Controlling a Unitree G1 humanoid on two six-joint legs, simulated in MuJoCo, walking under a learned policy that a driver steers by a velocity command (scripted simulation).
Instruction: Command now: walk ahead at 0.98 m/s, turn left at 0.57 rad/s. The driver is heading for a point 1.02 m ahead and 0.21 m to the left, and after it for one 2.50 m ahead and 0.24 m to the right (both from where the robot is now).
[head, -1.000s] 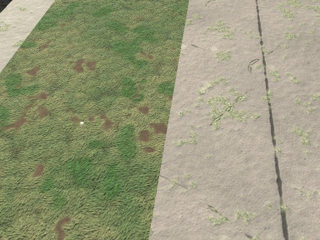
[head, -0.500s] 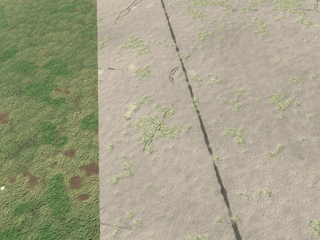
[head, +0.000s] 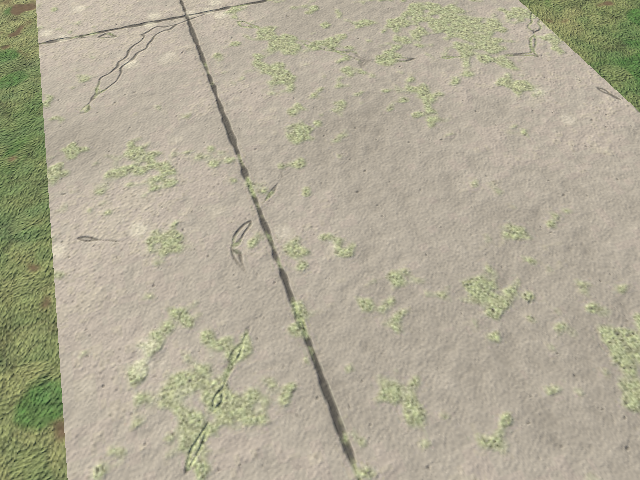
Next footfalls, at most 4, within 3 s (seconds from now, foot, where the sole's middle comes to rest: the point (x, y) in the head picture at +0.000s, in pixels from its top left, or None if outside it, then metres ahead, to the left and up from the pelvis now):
0.30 right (398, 469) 0.49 -0.13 -0.76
0.74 left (219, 359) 0.76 0.25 -0.76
1.20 right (187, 218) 1.20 0.36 -0.76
1.62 left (124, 130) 1.60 0.60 -0.76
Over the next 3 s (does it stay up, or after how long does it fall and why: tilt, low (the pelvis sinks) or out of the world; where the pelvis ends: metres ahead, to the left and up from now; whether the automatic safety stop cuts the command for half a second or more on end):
stays up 2.32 0.11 -0.01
